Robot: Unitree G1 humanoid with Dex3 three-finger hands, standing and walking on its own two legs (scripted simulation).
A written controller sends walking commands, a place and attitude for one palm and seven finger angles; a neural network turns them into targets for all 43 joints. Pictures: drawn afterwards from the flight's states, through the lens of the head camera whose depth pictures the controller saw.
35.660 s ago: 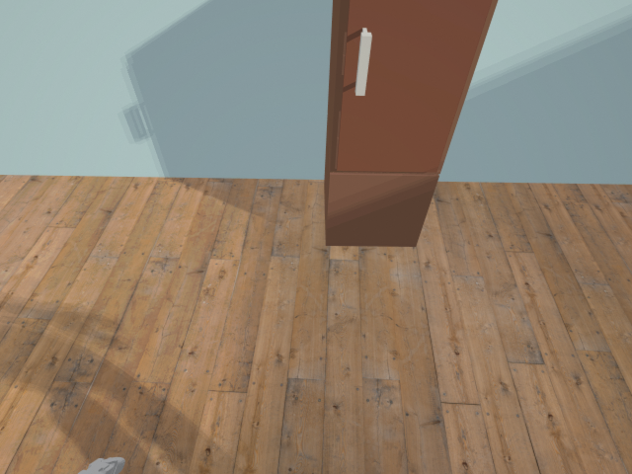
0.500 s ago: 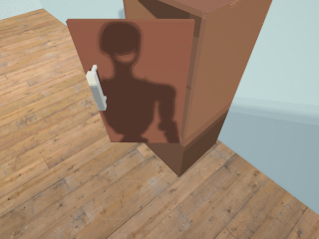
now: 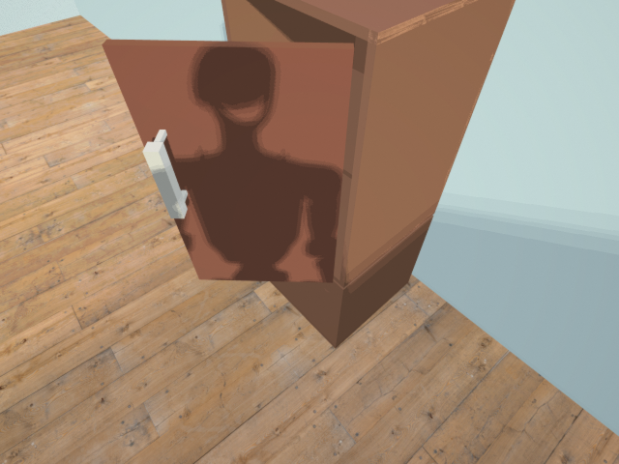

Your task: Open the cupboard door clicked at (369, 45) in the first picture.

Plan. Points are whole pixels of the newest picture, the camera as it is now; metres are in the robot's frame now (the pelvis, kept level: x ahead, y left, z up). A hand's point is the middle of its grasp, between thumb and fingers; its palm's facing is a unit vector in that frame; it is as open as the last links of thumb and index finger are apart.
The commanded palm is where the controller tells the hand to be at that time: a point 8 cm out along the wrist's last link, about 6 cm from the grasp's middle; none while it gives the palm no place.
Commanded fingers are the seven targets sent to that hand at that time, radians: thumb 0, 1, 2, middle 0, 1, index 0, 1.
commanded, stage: come to a stop and stand still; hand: left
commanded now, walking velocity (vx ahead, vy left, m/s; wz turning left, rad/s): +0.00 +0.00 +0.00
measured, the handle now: (170, 175) +0.55 +0.28 +0.03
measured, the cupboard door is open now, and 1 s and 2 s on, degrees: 46 46 46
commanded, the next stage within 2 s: look again from close up in 0.20 s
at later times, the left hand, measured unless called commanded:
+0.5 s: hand out of the picture +0.01 +0.17 -0.17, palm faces +0.03 -0.98 -0.20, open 7.4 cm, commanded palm none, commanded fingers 0.00 0.90 0.90 -0.20 -0.30 -0.20 -0.30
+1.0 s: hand out of the picture +0.00 +0.17 -0.17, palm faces +0.06 -0.98 -0.20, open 7.4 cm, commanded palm none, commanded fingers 0.00 0.90 0.90 -0.20 -0.30 -0.20 -0.30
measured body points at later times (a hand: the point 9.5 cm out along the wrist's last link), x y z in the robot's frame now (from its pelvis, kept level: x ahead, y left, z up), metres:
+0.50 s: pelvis +0.00 -0.01 +0.00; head +0.02 -0.01 +0.45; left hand +0.01 +0.22 -0.16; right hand +0.00 -0.22 -0.16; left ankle -0.05 +0.13 -0.74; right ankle -0.01 -0.10 -0.74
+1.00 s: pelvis -0.01 +0.00 +0.00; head +0.01 +0.00 +0.45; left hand +0.00 +0.22 -0.16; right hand +0.00 -0.22 -0.16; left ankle -0.05 +0.13 -0.74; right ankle -0.01 -0.10 -0.74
